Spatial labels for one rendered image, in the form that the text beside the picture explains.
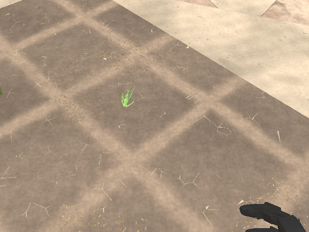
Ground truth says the robot right hand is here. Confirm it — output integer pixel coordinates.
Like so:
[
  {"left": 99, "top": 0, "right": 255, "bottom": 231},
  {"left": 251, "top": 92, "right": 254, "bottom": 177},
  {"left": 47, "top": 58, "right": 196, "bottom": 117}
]
[{"left": 239, "top": 202, "right": 306, "bottom": 232}]

